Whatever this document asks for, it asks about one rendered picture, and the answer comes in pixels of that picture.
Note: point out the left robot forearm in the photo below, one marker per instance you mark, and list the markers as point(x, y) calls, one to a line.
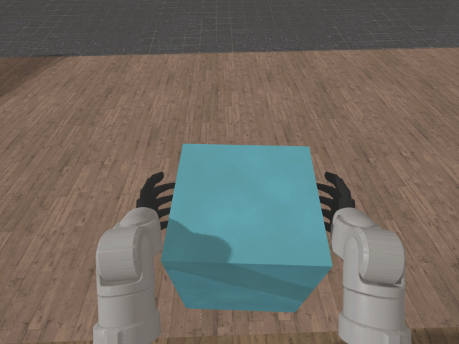
point(125, 278)

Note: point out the left robot hand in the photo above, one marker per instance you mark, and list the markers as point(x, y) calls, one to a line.
point(148, 196)

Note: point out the right robot forearm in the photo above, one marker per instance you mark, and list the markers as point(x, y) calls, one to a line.
point(373, 280)

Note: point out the right robot hand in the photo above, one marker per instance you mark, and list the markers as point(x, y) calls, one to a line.
point(341, 197)

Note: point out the carton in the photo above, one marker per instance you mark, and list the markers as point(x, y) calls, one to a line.
point(245, 229)

